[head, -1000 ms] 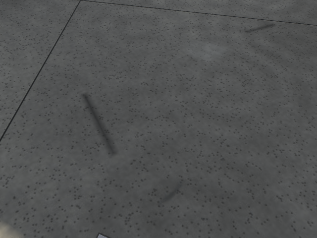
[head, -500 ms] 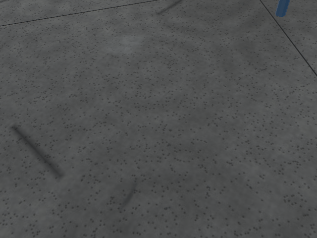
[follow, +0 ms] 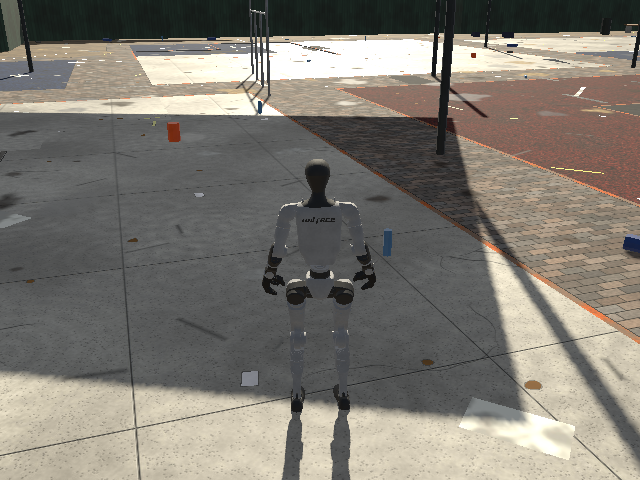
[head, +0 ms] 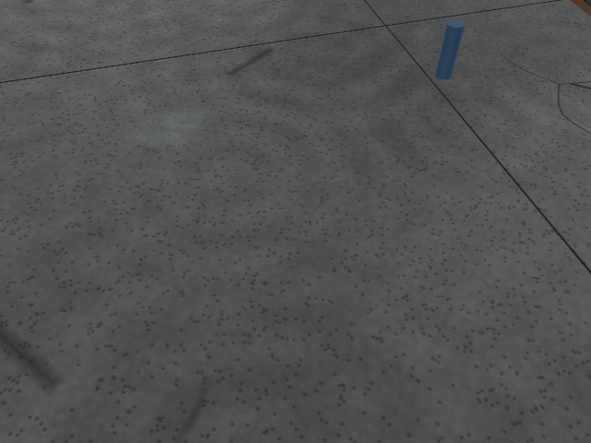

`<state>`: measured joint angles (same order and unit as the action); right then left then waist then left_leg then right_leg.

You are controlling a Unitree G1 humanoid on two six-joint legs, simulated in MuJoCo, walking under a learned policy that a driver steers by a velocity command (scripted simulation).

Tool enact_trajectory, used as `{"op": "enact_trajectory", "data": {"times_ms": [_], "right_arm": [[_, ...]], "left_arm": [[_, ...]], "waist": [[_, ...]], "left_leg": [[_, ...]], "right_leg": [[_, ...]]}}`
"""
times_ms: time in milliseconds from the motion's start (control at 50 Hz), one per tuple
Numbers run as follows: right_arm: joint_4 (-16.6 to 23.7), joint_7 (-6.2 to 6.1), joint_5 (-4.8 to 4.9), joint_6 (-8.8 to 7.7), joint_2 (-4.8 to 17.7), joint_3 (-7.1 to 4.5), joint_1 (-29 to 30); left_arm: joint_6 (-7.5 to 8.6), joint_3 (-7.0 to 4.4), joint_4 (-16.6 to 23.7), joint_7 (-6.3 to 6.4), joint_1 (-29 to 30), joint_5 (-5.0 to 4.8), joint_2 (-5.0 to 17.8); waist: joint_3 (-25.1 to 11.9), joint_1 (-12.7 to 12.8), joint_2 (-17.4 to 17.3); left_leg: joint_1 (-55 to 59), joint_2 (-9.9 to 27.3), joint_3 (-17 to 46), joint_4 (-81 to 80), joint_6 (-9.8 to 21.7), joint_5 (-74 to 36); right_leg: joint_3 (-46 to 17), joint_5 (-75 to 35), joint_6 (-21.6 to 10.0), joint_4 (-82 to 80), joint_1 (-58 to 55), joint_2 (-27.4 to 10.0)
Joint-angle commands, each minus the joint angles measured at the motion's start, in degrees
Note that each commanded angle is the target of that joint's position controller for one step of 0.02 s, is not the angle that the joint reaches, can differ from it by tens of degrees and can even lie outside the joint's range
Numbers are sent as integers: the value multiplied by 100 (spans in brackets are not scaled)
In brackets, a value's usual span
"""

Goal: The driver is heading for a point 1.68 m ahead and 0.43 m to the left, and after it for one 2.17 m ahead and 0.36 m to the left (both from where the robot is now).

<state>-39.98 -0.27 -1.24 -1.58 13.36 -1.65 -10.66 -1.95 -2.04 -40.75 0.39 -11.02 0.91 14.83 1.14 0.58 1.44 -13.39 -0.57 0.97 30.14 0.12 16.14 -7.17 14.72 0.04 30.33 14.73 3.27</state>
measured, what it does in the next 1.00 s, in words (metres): walks ahead: left foot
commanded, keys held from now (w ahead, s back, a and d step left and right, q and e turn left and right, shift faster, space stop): no key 0.20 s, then w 0.38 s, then w+q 0.42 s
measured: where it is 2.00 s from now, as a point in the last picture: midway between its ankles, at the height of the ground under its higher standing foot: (227, 330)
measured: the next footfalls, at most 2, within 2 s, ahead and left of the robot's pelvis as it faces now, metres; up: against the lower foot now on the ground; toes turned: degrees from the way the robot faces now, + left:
left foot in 0.92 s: +0.44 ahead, +0.13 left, +0.00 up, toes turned +8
right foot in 1.42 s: +0.75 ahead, +0.01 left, +0.00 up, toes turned +29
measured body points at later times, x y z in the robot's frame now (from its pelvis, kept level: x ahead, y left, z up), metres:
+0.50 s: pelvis +0.06 -0.02 +0.00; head +0.07 -0.03 +0.45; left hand +0.15 +0.25 -0.11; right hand +0.14 -0.29 -0.13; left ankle +0.00 +0.11 -0.72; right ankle +0.04 -0.12 -0.74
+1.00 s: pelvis +0.31 +0.04 -0.02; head +0.35 +0.05 +0.43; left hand +0.30 +0.32 -0.14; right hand +0.55 -0.18 -0.10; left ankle +0.40 +0.12 -0.73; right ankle +0.13 -0.12 -0.63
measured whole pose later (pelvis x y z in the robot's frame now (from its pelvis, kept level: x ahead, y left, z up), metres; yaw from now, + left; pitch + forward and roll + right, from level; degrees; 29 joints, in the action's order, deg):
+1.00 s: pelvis +0.31 +0.04 -0.02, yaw +10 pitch +2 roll +0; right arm -36.0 2.4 1.1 -3.6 16.8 -2.8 -6.8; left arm 5.0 -1.8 -46.0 0.0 -20.2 -0.7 16.3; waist 3.2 1.9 -0.1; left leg -28.1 -5.0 -1.7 34.8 5.9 8.8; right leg -1.7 25.7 -0.2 66.4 11.9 -0.3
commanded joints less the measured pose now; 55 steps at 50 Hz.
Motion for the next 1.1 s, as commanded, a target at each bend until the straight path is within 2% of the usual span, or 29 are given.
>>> {"op": "enact_trajectory", "data": {"times_ms": [20, 200, 220, 260, 280, 320, 360, 400, 440, 460, 480, 500, 520, 560, 600, 660, 720, 780, 820, 860, 900, 920, 940, 960, 980, 1000, 1020, 1040, 1100], "right_arm": [[431, -47, 29, -76, 753, -179, 127], [415, -11, 44, -43, 611, -122, 72], [374, -11, 36, -36, 581, -110, 3], [334, -34, 87, -2, 734, -158, -62], [304, -58, 127, 1, 820, -183, -166], [171, -92, 181, -53, 1036, -238, -560], [89, -113, 206, -97, 1183, -286, -652], [144, -81, 240, -92, 1146, -269, -382], [239, -44, 267, -59, 961, -216, -34], [367, -33, 228, -100, 629, -110, 181], [632, -53, 244, -210, 474, -70, 262], [657, -75, 328, -300, 829, -174, 275], [578, -31, 399, -355, 916, -216, 76], [482, 47, 301, -412, 816, -203, 113], [450, 163, 263, -392, 721, -202, 157], [523, 263, 257, -312, 485, -109, 439], [731, 310, 277, -320, 349, -18, 989], [875, 369, 309, -325, 452, -28, 1300], [950, 420, 304, -331, 558, -66, 1360], [950, 434, 262, -314, 746, -161, 1090], [617, 366, 281, -240, 1158, -410, -338], [446, 262, 282, -170, 1487, -546, -1243], [466, 260, 278, -206, 2043, -609, -1253], [498, 221, 263, -211, 1463, -492, -1447], [457, 198, 192, -231, 1320, -436, -1155], [514, 189, 195, -251, 1269, -420, -754], [590, 193, 161, -266, 1195, -396, -417], [673, 186, 78, -285, 1103, -365, -215], [605, 152, 171, -323, 1011, -352, -137]], "left_arm": [[127, -183, 316, 12, 141, -11, 583], [167, -184, 85, 74, -29, -29, 511], [157, -172, 32, 89, -115, -26, 473], [149, -193, -15, 117, -191, -72, 522], [188, -195, 18, 118, -176, -93, 514], [368, -165, 150, 77, 15, -165, 353], [546, -174, 244, 18, 243, -214, 382], [656, -180, 140, -77, -42, -239, 347], [698, -265, -262, -135, -854, -191, 436], [709, -360, -381, -115, -1418, -173, 744], [732, -516, -439, -150, -1935, -168, 1362], [774, -435, -389, -165, -1934, -113, 1151], [810, -342, -328, -145, -1678, -107, 885], [789, -275, -245, -129, -1375, -108, 730], [712, -179, -237, -110, -1256, -69, 521], [670, -190, -297, -45, -1338, -89, 643], [677, -208, -367, 12, -1342, -64, 848], [703, -237, -514, 7, -1456, -129, 986], [682, -254, -563, 1, -1390, -164, 1010], [625, -306, -528, 36, -1283, -141, 1165], [505, -332, -430, 114, -1146, -90, 1258], [522, -280, -270, 169, -1198, -16, 1172], [661, 26, -24, 35, -1991, 91, 226], [886, -85, -50, -59, -1407, -78, 839], [990, -157, 215, -100, -743, -318, 1059], [1059, -107, 314, -64, -494, -272, 989], [1065, -126, 306, -14, -412, -144, 953], [1004, -158, 312, 3, -567, -86, 976], [793, -144, 307, 35, -688, 31, 834]], "waist": [[-183, -63, -321], [-244, -69, -32], [-353, -63, -64], [-94, -81, -279], [156, -109, -469], [474, -191, -984], [739, -230, -1028], [585, -10, -1048], [239, 385, -882], [80, 601, -209], [-61, 671, 1319], [64, 670, 1141], [254, 453, 673], [284, 326, 221], [257, 231, 331], [313, 329, 267], [468, 466, 319], [619, 488, 328], [609, 369, 278], [198, 107, 424], [-714, -677, 424], [-1262, -1044, -36], [-2078, -311, -1747], [-2517, -773, -1059], [-1434, -734, -862], [-880, -494, -213], [-534, -250, 20], [-478, -2, -148], [-292, 186, -333]], "left_leg": [[99, 510, 523, -586, 216, -394], [177, 356, 369, -419, 209, -720], [198, 312, 339, -482, 219, -248], [33, 306, 500, -663, 407, 1381], [-50, 500, 848, -893, 598, 2155], [139, 1361, 2114, -1625, 1122, 3079], [8, 1857, 2735, -1890, 1418, 2828], [-164, 1612, 2147, -1769, 1213, 2160], [-1043, 947, 1171, -1143, 792, 1301], [-1578, 462, 523, 38, 445, 787], [-2591, -212, -236, 1912, 58, 839], [-3327, -139, 304, 3068, 54, 1700], [-3713, 131, 503, 3599, 181, 1365], [-3916, 461, 384, 3539, 317, 424], [-3567, 620, 229, 3189, 250, -155], [-3337, 584, -31, 2433, 34, -778], [-2720, 446, -208, 1218, -11, -1613], [-2340, 333, -250, 607, 138, -1936], [-2302, 245, -269, 376, 351, -1769], [-1774, -64, -524, 391, 594, -1328], [59, -467, -701, 279, 894, -1202], [1864, 106, 318, 322, 1144, -1085], [3838, 1779, 3805, -291, 2318, 358], [3893, 1881, 4928, -1231, 2263, 1311], [3115, 1727, 4059, -1416, 1925, 1008], [2135, 1495, 3374, -1479, 1779, 329], [1314, 1263, 2852, -1529, 1704, -458], [766, 1078, 2513, -1646, 1684, -959], [-111, 865, 1973, -1875, 1773, -1540]], "right_leg": [[-313, -537, -120, -383, 63, -360], [-382, -876, -76, -373, -99, -416], [-317, -449, -86, -378, -160, -360], [-44, 1110, -172, -150, 204, -119], [100, 1613, -200, 53, 576, -50], [540, 1274, -176, 869, 1248, -26], [552, 1015, -232, 1147, 1424, -340], [688, 1026, -394, 490, 752, -370], [766, -2, -416, -201, -1110, -168], [-304, 551, -655, -725, -1697, -790], [-2516, 1258, -1376, -1596, -2330, -1940], [-3428, 1142, -1836, -1877, -2401, -2410], [-2951, 993, -1763, -1758, -2451, -2339], [-2001, 477, -1436, -1850, -2389, -1996], [-1145, -618, -1198, -2016, -2080, -1681], [-206, -1554, -1109, -2177, -1737, -1476], [415, -1612, -997, -2364, -1214, -1358], [674, -1637, -955, -2480, -1243, -1573], [872, -2410, -846, -2232, -1643, -1707], [1103, -4565, -690, -1464, -2031, -1733], [1420, -5881, -439, 547, -1728, -1525], [1404, -4434, -255, 2204, -311, -1329], [1000, 1307, 102, 4545, 2137, -89], [-101, 1623, -5, 5160, 2697, -93], [-38, 1083, -89, 5078, 3123, -362], [39, 574, -132, 4614, 2945, -620], [94, 349, -90, 4190, 2655, -780], [36, 194, -61, 3994, 2244, -920], [203, 44, 202, 3423, 1970, -1001]]}}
